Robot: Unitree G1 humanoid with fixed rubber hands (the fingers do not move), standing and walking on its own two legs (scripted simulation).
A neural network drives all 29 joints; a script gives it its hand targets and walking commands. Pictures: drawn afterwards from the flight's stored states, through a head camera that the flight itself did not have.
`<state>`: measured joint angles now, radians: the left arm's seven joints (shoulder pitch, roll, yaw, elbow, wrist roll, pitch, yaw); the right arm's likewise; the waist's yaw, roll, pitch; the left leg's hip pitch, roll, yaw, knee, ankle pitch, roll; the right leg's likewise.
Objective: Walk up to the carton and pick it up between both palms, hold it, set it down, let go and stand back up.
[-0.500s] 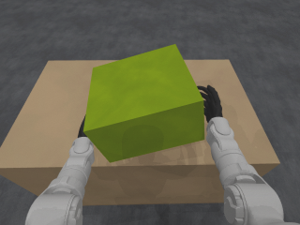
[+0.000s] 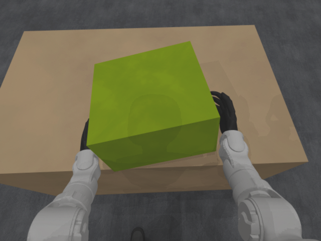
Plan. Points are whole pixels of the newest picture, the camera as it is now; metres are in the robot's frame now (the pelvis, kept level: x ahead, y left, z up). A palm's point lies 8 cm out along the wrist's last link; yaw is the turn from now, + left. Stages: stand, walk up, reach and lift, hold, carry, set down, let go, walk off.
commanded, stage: set down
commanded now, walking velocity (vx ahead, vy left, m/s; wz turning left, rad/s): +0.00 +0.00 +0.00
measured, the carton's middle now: (152, 105) +0.47 +0.03 -0.02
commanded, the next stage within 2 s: none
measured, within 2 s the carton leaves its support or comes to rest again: rests again in 1.80 s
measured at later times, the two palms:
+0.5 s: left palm (97, 146) +0.38 +0.19 -0.09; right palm (223, 141) +0.39 -0.18 -0.10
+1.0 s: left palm (96, 146) +0.38 +0.19 -0.09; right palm (226, 141) +0.39 -0.19 -0.10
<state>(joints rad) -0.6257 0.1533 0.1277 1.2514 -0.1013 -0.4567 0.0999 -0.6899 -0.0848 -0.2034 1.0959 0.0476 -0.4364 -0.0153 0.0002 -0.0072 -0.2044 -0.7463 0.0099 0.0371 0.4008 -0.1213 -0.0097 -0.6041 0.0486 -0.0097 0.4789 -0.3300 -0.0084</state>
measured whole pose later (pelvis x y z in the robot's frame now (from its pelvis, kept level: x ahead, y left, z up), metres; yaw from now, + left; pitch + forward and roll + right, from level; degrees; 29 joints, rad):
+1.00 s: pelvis +0.00 -0.01 -0.02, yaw -1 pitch +43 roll +1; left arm -0.64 0.17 0.22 1.26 -0.14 -0.66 -0.01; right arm -0.71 -0.15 -0.09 1.28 0.01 -0.69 -0.03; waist 0.01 0.03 -0.32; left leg -1.05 0.03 0.04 0.39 -0.08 -0.02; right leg -0.99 0.04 -0.10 0.61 -0.28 0.04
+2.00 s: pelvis -0.08 +0.03 -0.02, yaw -7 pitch +37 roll +0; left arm -0.38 0.15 0.22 0.62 -0.11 -0.26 0.03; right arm -0.53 -0.25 0.07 0.85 0.17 -0.40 -0.01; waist 0.03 -0.03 -0.29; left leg -1.02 0.03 0.06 0.34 0.04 0.00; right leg -0.98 0.06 0.05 0.51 -0.16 -0.03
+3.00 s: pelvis -0.05 +0.00 +0.01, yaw -6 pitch +12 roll +1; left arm -0.03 0.15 0.13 0.82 -0.17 -0.42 0.00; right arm -0.05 -0.28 0.18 0.81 0.27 -0.51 0.02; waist 0.03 -0.04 -0.14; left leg -0.50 0.03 0.04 0.39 -0.10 -0.03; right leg -0.44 0.07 0.03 0.51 -0.28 -0.05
